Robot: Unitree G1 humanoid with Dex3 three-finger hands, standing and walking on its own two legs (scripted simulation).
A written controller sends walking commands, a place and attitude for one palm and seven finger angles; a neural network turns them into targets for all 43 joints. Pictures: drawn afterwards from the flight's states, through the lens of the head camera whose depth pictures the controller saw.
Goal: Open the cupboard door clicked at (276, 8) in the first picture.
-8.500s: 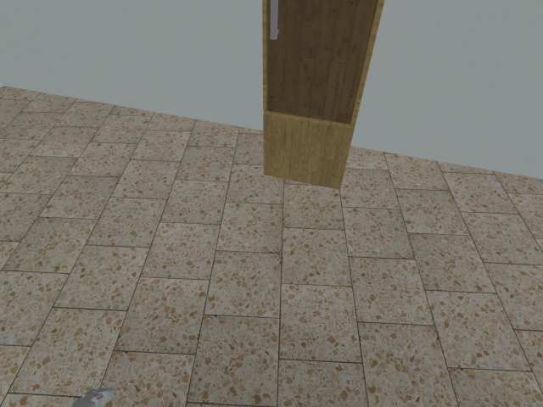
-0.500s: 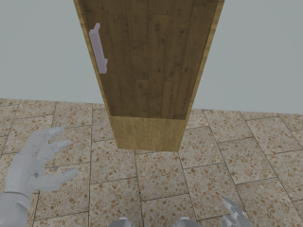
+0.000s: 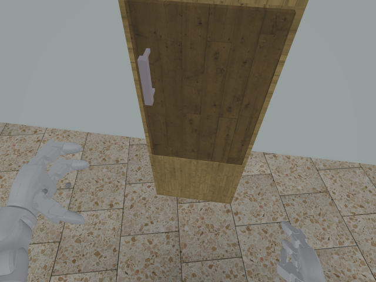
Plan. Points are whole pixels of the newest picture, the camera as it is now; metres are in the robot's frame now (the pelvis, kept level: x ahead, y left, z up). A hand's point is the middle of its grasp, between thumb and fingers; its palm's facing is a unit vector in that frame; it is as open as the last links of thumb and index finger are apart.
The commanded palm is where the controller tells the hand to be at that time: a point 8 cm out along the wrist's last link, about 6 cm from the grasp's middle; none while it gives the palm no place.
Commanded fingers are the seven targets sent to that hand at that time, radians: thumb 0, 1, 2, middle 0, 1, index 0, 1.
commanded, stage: raise the hand with hooked fingers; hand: left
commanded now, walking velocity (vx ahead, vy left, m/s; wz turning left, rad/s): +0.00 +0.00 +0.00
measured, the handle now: (148, 77) +0.60 +0.16 +0.10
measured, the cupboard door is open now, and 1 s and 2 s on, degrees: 0 0 0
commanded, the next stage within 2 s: move the hooked fingers beside the handle in 0.74 s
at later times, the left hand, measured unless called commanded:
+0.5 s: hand (76, 162) +0.31 +0.25 +0.10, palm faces -0.05 -1.00 -0.01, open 14.0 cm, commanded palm +0.28 +0.30 +0.12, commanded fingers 0.00 -0.50 0.30 -0.30 -1.20 -0.30 -1.20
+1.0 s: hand (77, 158) +0.31 +0.24 +0.11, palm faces -0.03 -1.00 -0.02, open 14.0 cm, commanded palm +0.30 +0.29 +0.11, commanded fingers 0.00 -0.50 0.30 -0.30 -1.20 -0.30 -1.20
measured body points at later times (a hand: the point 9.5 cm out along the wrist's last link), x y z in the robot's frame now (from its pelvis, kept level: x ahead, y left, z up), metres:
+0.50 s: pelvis +0.01 -0.01 +0.01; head +0.05 -0.02 +0.46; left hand +0.31 +0.30 +0.10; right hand +0.16 -0.27 -0.07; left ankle +0.00 +0.10 -0.71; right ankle +0.01 -0.13 -0.71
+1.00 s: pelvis +0.00 -0.02 +0.01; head +0.03 -0.02 +0.46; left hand +0.31 +0.30 +0.11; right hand +0.16 -0.26 -0.07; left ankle +0.00 +0.10 -0.71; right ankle +0.01 -0.13 -0.71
